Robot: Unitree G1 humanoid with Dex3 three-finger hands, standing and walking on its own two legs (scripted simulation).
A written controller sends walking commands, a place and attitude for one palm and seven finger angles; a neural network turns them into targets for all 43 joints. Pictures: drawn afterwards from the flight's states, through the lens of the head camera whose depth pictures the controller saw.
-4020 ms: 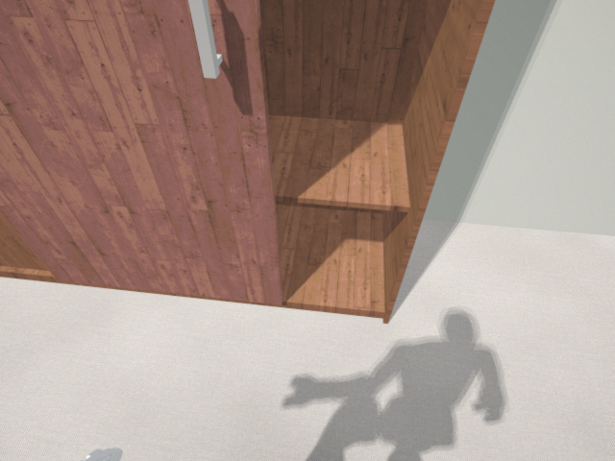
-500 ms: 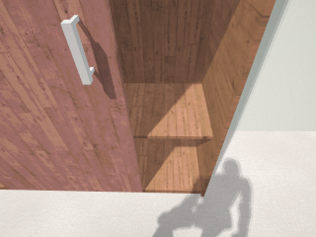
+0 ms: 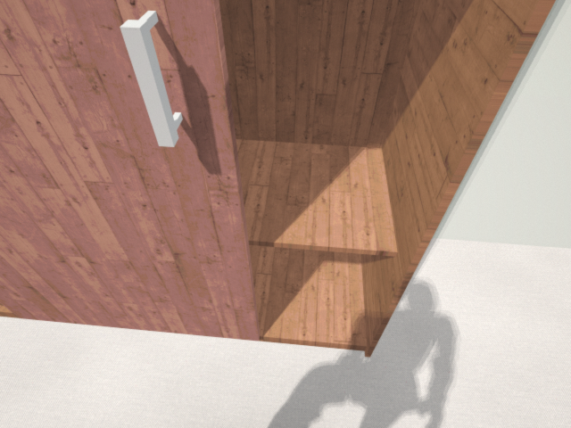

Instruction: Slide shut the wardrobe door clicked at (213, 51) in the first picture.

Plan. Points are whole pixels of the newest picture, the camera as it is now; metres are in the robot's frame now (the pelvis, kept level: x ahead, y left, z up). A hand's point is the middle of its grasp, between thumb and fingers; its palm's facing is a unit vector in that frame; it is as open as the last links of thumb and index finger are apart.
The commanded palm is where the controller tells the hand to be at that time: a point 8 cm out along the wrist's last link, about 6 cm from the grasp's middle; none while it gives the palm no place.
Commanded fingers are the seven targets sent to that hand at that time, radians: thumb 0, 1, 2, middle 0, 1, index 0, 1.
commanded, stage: come to a stop and stand still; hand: left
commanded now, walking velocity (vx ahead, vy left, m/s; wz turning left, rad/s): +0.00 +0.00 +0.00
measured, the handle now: (159, 82) +0.49 +0.21 +0.24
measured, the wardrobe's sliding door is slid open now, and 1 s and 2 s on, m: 0.38 0.38 0.38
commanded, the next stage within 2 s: look again from close up in 0.22 s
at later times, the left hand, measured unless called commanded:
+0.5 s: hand out of the picture +0.01 +0.21 -0.18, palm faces -0.01 -0.98 -0.22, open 7.4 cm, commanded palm none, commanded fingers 0.00 0.90 0.90 -0.20 -0.30 -0.20 -0.30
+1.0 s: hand out of the picture -0.02 +0.24 -0.18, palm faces -0.02 -0.98 -0.22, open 7.4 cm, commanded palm none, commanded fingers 0.00 0.90 0.90 -0.20 -0.30 -0.20 -0.30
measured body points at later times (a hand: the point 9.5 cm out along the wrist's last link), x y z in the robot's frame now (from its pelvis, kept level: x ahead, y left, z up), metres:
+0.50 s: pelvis +0.00 +0.04 -0.01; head +0.01 +0.03 +0.44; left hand +0.01 +0.26 -0.16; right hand +0.02 -0.20 -0.17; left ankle +0.02 +0.16 -0.74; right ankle -0.07 -0.08 -0.74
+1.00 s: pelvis +0.00 +0.05 +0.00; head +0.01 +0.05 +0.45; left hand -0.02 +0.29 -0.16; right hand +0.00 -0.17 -0.16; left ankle +0.02 +0.16 -0.74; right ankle -0.07 -0.08 -0.74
